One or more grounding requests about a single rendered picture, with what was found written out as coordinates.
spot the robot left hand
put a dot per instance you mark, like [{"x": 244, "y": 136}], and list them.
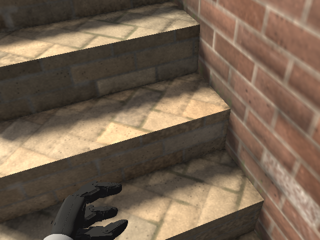
[{"x": 74, "y": 217}]

